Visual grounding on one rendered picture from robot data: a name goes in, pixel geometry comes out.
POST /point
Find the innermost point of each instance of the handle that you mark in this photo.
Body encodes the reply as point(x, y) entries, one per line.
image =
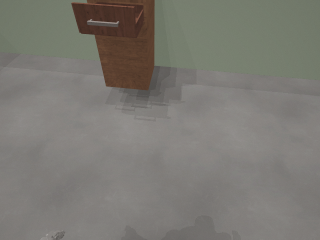
point(102, 23)

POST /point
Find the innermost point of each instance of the cabinet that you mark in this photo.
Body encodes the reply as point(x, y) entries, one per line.
point(129, 62)

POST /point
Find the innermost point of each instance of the robot left hand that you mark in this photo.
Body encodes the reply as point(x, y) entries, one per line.
point(54, 235)

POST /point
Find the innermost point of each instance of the drawer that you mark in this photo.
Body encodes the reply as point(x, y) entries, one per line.
point(130, 17)

